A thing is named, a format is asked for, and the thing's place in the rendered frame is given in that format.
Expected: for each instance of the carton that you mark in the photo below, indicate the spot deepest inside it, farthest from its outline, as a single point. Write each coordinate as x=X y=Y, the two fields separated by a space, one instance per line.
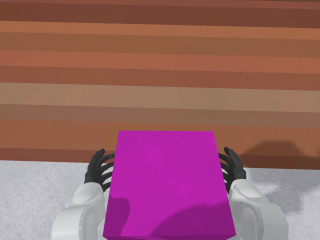
x=167 y=185

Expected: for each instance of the right robot hand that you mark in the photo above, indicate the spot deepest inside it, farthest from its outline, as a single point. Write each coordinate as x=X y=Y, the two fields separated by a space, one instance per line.
x=234 y=168

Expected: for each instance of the left robot hand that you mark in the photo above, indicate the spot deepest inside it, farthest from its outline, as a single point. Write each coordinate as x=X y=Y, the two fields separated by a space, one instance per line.
x=95 y=170

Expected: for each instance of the right robot forearm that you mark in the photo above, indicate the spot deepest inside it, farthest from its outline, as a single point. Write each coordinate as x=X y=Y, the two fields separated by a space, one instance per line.
x=259 y=218

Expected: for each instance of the left robot forearm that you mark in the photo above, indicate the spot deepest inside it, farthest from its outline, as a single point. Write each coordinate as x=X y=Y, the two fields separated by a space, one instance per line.
x=82 y=215

